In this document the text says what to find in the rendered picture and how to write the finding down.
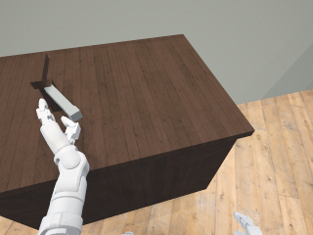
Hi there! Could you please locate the tap lever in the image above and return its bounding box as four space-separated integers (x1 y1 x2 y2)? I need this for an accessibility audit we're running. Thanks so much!
44 84 83 122

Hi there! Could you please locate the counter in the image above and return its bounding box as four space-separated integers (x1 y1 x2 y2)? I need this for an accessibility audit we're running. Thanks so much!
0 34 255 230

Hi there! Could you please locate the left robot forearm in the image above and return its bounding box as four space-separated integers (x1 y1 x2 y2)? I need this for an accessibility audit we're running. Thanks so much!
37 145 90 235

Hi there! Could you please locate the left robot hand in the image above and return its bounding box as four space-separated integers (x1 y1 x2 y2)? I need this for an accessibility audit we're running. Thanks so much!
36 98 81 155

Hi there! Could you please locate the right robot hand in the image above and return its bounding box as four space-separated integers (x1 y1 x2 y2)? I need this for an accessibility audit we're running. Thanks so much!
233 211 263 235

